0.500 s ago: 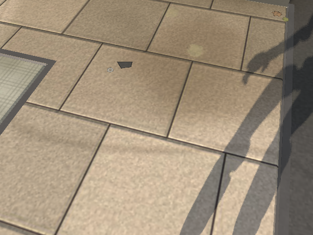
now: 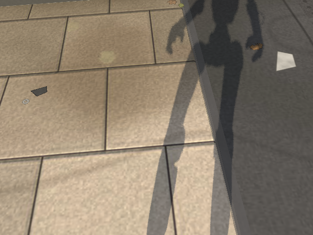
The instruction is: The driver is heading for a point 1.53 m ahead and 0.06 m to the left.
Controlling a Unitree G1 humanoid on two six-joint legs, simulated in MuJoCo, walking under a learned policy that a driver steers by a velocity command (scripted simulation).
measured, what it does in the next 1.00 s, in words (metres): steps on the spot: left foot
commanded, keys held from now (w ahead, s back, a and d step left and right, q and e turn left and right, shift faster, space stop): e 0.22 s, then no key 0.78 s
